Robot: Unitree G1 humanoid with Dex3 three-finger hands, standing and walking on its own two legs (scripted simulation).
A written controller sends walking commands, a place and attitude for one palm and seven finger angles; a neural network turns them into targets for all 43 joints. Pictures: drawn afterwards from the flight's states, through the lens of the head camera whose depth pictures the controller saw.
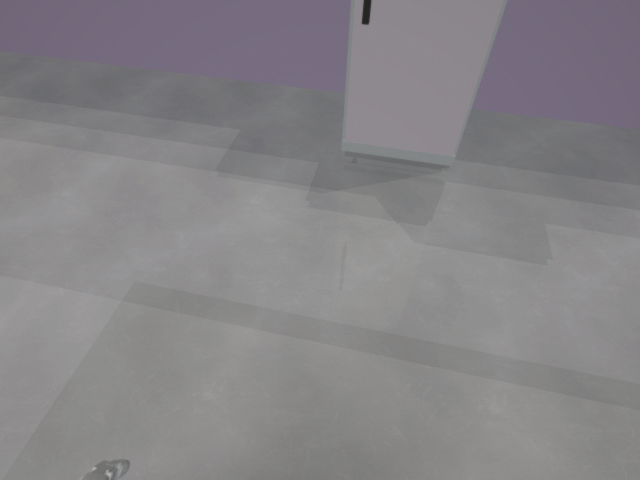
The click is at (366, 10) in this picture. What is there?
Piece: fridge door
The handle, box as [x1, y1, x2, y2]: [362, 0, 370, 24]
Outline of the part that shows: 370,0 364,0 362,23 368,23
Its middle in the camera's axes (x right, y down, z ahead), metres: +0.18 -1.02 +1.35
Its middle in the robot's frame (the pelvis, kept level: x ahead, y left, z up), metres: +1.72 -0.11 +0.15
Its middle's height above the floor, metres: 0.92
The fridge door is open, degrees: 0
